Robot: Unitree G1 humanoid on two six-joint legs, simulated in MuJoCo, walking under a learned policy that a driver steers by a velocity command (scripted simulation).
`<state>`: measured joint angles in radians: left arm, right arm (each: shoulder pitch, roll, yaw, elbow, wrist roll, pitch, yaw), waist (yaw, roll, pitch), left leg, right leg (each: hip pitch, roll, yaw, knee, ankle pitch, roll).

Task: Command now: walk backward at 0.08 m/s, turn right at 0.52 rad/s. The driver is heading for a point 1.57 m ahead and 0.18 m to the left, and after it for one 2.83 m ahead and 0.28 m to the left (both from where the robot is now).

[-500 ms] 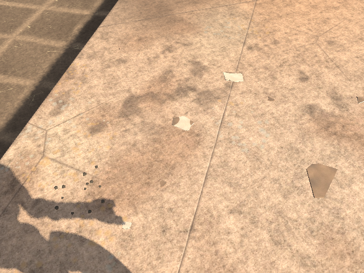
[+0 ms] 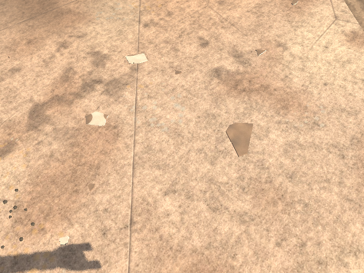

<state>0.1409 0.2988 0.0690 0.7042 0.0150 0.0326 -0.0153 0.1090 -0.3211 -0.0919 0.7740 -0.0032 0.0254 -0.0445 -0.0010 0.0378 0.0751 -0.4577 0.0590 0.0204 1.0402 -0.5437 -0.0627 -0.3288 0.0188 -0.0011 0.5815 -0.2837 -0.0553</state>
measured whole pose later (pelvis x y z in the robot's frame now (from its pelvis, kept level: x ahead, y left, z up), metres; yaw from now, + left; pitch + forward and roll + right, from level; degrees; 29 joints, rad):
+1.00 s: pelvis -0.10 +0.07 +0.01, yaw -5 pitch -2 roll +0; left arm 0.20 0.26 0.06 0.99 0.00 0.03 0.04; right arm 0.14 -0.25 -0.02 0.97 0.00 -0.01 -0.01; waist 0.00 0.00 0.04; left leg -0.14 -0.03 -0.01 0.46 -0.28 0.03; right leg -0.14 -0.02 0.07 0.43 -0.26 0.05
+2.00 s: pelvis +0.18 +0.06 +0.00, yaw -5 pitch +0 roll +0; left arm 0.34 0.25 0.04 0.98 -0.03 -0.10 0.01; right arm 0.11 -0.26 -0.05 0.91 0.01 -0.10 0.04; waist 0.02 -0.02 0.06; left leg -0.36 -0.04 0.06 0.49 -0.15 0.07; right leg -0.33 -0.04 0.05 1.19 -0.37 -0.04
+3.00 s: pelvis +0.76 +0.01 -0.02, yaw +4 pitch +2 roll -1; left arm 0.31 0.28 0.06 0.94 0.00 -0.05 0.02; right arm 0.06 -0.27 -0.06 0.80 0.02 -0.07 0.05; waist 0.03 0.00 0.04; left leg -0.52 -0.02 0.04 0.61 -0.13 0.09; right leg -0.04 -0.04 -0.13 0.71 -0.45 0.02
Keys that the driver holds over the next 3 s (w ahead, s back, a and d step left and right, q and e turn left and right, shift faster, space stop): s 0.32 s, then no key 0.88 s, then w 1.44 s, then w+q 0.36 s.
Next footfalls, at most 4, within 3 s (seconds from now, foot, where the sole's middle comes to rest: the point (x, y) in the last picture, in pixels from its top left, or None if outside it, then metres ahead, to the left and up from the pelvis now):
0.50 left None -0.07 0.16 -0.77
0.82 right None -0.09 -0.09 -0.77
1.88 left None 0.30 0.13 -0.77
2.42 right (238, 226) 0.59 -0.13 -0.77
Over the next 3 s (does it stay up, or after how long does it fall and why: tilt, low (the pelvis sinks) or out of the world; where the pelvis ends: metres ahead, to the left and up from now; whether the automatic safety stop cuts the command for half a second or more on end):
stays up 0.76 0.01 -0.02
